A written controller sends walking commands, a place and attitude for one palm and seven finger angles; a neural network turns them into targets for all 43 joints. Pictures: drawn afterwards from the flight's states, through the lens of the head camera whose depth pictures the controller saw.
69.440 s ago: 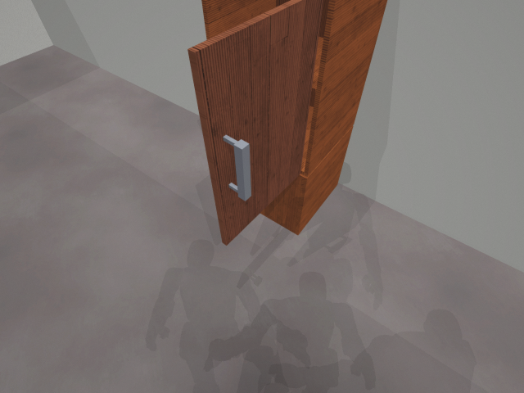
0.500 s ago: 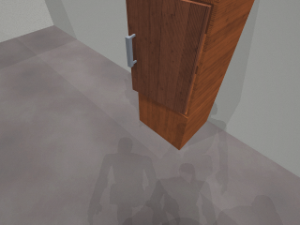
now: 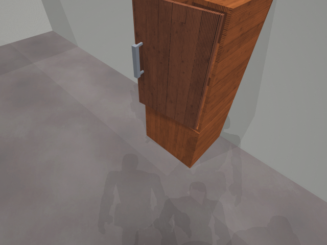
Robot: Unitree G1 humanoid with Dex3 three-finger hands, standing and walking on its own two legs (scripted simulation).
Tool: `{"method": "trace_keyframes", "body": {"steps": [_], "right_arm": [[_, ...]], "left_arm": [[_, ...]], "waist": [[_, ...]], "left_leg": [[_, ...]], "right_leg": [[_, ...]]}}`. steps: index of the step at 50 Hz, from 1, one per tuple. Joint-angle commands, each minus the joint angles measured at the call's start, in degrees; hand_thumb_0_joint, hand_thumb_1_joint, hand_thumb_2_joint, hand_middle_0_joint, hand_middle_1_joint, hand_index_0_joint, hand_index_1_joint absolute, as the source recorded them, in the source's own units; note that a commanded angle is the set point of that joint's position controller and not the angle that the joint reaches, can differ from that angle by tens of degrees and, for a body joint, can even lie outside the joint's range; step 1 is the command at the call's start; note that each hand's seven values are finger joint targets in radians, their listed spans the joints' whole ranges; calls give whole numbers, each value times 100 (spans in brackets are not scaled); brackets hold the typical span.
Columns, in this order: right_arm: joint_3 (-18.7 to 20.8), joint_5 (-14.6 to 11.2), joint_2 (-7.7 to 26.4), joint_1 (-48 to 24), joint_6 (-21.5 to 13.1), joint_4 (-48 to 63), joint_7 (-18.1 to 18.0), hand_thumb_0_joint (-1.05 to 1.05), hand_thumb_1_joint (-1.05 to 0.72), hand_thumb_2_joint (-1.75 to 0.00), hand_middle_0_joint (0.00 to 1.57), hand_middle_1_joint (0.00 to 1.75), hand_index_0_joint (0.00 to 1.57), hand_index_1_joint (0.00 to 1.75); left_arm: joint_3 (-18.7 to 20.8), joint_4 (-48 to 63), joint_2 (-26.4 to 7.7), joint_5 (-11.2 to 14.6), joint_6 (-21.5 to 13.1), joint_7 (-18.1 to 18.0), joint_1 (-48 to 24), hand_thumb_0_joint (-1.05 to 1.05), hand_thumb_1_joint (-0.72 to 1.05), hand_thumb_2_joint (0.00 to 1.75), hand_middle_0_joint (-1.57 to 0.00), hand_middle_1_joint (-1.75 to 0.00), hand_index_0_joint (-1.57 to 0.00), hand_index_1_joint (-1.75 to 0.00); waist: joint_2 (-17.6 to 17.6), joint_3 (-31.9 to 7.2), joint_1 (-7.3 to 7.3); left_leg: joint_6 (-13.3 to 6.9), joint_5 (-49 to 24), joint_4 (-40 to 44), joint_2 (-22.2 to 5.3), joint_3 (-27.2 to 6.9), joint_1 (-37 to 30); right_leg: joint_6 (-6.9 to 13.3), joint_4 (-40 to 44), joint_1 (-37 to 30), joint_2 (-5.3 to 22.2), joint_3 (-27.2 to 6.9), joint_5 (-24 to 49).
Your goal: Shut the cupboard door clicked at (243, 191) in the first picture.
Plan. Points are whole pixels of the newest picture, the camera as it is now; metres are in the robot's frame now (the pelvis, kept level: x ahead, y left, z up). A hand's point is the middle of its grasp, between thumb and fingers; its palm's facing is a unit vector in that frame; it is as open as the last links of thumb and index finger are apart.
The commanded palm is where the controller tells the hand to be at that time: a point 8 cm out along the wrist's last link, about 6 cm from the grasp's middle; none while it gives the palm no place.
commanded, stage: look to check the result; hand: left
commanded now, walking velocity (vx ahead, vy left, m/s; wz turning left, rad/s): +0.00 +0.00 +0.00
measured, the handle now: (138, 60) +0.92 +0.16 -0.04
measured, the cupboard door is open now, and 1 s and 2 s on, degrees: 8 8 8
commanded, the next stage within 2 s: walk to a spot facing it in 0.58 s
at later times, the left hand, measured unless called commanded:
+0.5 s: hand out of the picture +0.04 +0.21 -0.17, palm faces +0.00 -0.97 -0.26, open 7.4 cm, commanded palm none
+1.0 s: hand out of the picture +0.04 +0.21 -0.19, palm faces +0.12 -0.96 -0.24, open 7.4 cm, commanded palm none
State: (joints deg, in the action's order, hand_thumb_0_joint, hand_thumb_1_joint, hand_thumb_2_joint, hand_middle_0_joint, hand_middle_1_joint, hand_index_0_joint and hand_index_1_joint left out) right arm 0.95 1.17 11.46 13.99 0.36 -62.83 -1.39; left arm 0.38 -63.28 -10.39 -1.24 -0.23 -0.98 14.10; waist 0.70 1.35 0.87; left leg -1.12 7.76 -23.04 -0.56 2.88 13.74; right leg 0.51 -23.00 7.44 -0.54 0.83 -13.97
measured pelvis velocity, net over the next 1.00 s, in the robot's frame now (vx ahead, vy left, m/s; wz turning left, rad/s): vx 0.02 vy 0.00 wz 0.12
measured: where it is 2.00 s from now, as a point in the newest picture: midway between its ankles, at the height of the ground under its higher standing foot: outside the picture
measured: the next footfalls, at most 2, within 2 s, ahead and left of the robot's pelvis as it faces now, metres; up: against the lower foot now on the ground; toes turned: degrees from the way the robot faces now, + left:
right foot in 1.56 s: +0.10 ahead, -0.12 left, +0.00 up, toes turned +28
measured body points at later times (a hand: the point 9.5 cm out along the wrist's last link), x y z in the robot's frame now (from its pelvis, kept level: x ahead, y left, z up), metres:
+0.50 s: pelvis +0.02 +0.00 +0.00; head +0.03 +0.00 +0.45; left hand +0.04 +0.26 -0.15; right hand +0.06 -0.26 -0.15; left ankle +0.05 +0.11 -0.74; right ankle -0.02 -0.12 -0.74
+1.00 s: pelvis +0.02 +0.00 -0.01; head +0.05 +0.02 +0.44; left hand +0.04 +0.26 -0.17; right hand +0.08 -0.24 -0.16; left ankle +0.04 +0.10 -0.73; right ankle -0.02 -0.11 -0.74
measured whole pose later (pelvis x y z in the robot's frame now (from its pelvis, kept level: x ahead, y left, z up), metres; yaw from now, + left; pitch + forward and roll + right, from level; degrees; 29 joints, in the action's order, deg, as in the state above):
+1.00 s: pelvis +0.02 +0.00 -0.01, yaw +7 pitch -2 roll -1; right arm 2.2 1.1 11.6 12.2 3.3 -60.6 -0.6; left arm 2.6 -59.4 -11.9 -1.5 1.2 -1.8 12.1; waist -0.1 5.5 1.1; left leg 0.3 20.5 -40.9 0.7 0.3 20.0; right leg 0.4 -29.9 7.1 1.5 7.2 -21.0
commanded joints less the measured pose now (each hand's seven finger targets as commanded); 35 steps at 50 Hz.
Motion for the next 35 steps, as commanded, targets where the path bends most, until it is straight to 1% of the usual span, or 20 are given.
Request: {"method": "trace_keyframes", "body": {"steps": [1,3,4,5,8,10,13,14,17,18,21,22,23,24,26,27,28,30,33,35], "right_arm": [[107,-13,802,120,-105,202,-35,0,-90,-90,20,30,20,30],[115,-27,852,75,-105,206,-39,0,-90,-90,20,30,20,30],[113,-17,824,93,-101,188,-40,0,-90,-90,20,30,20,30],[109,-14,827,73,-97,185,-41,0,-90,-90,20,30,20,30],[129,-27,931,38,-102,194,-45,0,-90,-90,20,30,20,30],[113,-21,904,39,-108,160,-46,0,-90,-90,20,30,20,30],[125,-38,999,-15,-113,170,-46,0,-90,-90,20,30,20,30],[118,-31,974,-60,-107,148,-45,0,-90,-90,20,30,20,30],[117,-28,1008,-90,-98,137,-40,0,-90,-90,20,30,20,30],[124,-42,1059,-94,-103,154,-39,0,-90,-90,20,30,20,30],[118,-33,1037,-154,-110,132,-35,0,-90,-90,20,30,20,30],[114,-32,1055,-180,-107,127,-36,0,-90,-90,20,30,20,30],[125,-47,1096,-196,-108,150,-34,0,-90,-90,20,30,20,30],[118,-32,1069,-221,-107,124,-35,0,-90,-90,20,30,20,30],[108,-31,1086,-229,-110,125,-32,0,-90,-90,20,30,20,30],[111,-29,1090,-255,-108,113,-30,0,-90,-90,20,30,20,30],[115,-40,1132,-266,-112,130,-29,0,-90,-90,20,30,20,30],[104,-30,1100,-293,-113,121,-30,0,-90,-90,20,30,20,30],[104,-45,1152,-314,-120,139,-30,0,-90,-90,20,30,20,30],[93,-30,1126,-332,-116,115,-31,0,-90,-90,20,30,20,30]], "left_arm": [[214,130,-907,29,-76,-57,252,0,90,90,-20,-30,-20,-30],[218,125,-943,28,-84,-55,261,0,90,90,-20,-30,-20,-30],[210,111,-911,29,-74,-57,216,0,90,90,-20,-30,-20,-30],[207,91,-898,32,-69,-54,234,0,90,90,-20,-30,-20,-30],[218,95,-966,32,-85,-51,246,0,90,90,-20,-30,-20,-30],[213,74,-971,37,-81,-51,191,0,90,90,-20,-30,-20,-30],[215,73,-1028,35,-94,-53,196,0,90,90,-20,-30,-20,-30],[204,58,-1015,39,-84,-54,171,0,90,90,-20,-30,-20,-30],[195,46,-1051,38,-78,-50,148,0,90,90,-20,-30,-20,-30],[210,64,-1093,32,-89,-49,149,0,90,90,-20,-30,-20,-30],[197,48,-1103,39,-95,-55,133,0,90,90,-20,-30,-20,-30],[195,46,-1101,38,-96,-55,108,0,90,90,-20,-30,-20,-30],[206,62,-1159,33,-110,-56,127,0,90,90,-20,-30,-20,-30],[194,42,-1125,36,-101,-57,83,0,90,90,-20,-30,-20,-30],[194,48,-1139,41,-99,-55,73,0,90,90,-20,-30,-20,-30],[192,37,-1131,38,-92,-54,66,0,90,90,-20,-30,-20,-30],[207,52,-1180,31,-102,-52,95,0,90,90,-20,-30,-20,-30],[198,38,-1174,36,-95,-49,45,0,90,90,-20,-30,-20,-30],[199,51,-1212,32,-112,-49,62,0,90,90,-20,-30,-20,-30],[189,29,-1190,40,-104,-48,23,0,90,90,-20,-30,-20,-30]], "waist": [[-253,101,-48],[-214,142,-68],[-185,160,-38],[-216,205,-55],[-154,85,-60],[-166,61,-48],[-17,28,-61],[-84,74,-49],[-65,116,-45],[-41,68,-53],[27,0,-50],[-11,56,-46],[54,13,-57],[-49,71,-42],[-18,68,-47],[-84,105,-46],[-105,38,-61],[-163,70,-52],[-70,28,-61],[-92,90,-52]], "left_leg": [[-57,43,456,-553,-723,-384],[-60,-60,430,-554,-698,-434],[-51,9,453,-555,-716,-413],[-53,57,475,-549,-708,-416],[-69,-106,435,-564,-697,-561],[-73,-202,448,-580,-708,-560],[-86,-351,435,-593,-708,-647],[-79,-312,439,-598,-690,-654],[-73,-189,504,-592,-713,-650],[-82,-314,475,-597,-708,-681],[-84,-471,461,-603,-686,-764],[-73,-468,465,-602,-677,-747],[-81,-557,439,-605,-676,-790],[-73,-522,464,-604,-670,-772],[-68,-479,502,-597,-691,-756],[-59,-388,538,-595,-683,-751],[-68,-487,509,-598,-679,-794],[-57,-498,522,-589,-688,-764],[-67,-634,495,-602,-690,-830],[-51,-574,529,-597,-677,-799]], "right_leg": [[227,611,420,547,-570,269],[237,647,431,550,-573,321],[232,647,423,558,-552,258],[228,669,446,564,-563,231],[238,683,395,552,-574,351],[228,674,318,570,-557,440],[221,682,296,568,-552,537],[216,705,311,593,-538,507],[210,729,316,580,-564,416],[213,728,279,578,-555,507],[199,723,216,612,-547,687],[195,738,225,614,-548,699],[201,748,217,611,-560,786],[199,755,223,631,-545,749],[187,763,183,620,-550,698],[186,783,204,618,-553,605],[192,785,176,617,-557,677],[185,787,134,631,-551,714],[188,811,121,639,-553,846],[179,819,119,652,-544,813]]}}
